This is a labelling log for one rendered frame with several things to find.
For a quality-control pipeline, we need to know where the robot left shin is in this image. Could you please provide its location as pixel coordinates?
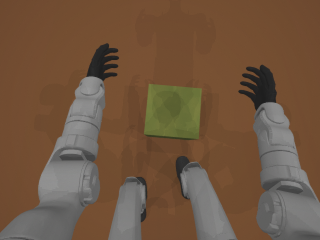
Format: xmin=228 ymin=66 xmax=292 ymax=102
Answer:
xmin=119 ymin=176 xmax=144 ymax=214

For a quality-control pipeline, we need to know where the robot left upper arm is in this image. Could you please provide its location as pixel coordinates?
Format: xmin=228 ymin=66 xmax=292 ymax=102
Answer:
xmin=0 ymin=160 xmax=100 ymax=240

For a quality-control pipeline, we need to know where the robot right thigh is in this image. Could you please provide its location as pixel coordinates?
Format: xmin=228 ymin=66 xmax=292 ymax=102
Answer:
xmin=180 ymin=166 xmax=238 ymax=240

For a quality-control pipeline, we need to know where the left robot hand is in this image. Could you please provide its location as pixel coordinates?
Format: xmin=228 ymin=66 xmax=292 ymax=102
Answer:
xmin=86 ymin=43 xmax=119 ymax=81

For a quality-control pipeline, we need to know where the carton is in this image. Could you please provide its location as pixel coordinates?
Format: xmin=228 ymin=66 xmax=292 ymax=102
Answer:
xmin=144 ymin=84 xmax=202 ymax=140

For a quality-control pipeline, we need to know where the robot right upper arm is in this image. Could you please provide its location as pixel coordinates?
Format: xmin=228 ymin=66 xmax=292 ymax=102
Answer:
xmin=256 ymin=189 xmax=320 ymax=240

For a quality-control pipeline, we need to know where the robot right forearm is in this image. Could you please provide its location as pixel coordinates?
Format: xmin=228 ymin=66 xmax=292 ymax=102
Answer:
xmin=253 ymin=102 xmax=320 ymax=204

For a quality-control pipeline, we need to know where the robot left forearm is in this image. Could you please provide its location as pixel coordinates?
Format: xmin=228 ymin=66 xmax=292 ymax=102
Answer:
xmin=38 ymin=76 xmax=106 ymax=201

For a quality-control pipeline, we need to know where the right robot hand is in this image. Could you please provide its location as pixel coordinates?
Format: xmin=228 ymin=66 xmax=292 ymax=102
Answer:
xmin=238 ymin=65 xmax=277 ymax=111

